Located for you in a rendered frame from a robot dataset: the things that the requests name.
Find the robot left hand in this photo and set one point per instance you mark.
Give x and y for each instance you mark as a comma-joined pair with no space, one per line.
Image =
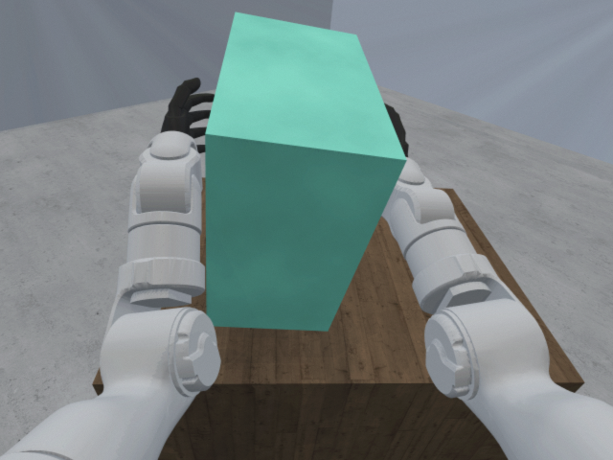
178,118

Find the carton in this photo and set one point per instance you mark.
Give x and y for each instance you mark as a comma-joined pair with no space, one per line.
301,158

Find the right robot upper arm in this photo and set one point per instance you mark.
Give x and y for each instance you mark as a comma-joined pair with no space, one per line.
492,356

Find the robot left forearm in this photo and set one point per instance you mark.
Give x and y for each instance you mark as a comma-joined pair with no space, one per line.
163,267

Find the robot right hand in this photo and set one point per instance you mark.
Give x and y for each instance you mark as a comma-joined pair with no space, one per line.
400,131

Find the pedestal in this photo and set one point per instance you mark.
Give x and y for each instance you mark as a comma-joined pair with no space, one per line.
359,391

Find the left robot upper arm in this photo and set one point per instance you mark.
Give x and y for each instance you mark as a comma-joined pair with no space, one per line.
154,363

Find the robot right forearm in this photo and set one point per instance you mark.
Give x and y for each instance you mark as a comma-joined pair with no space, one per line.
447,270

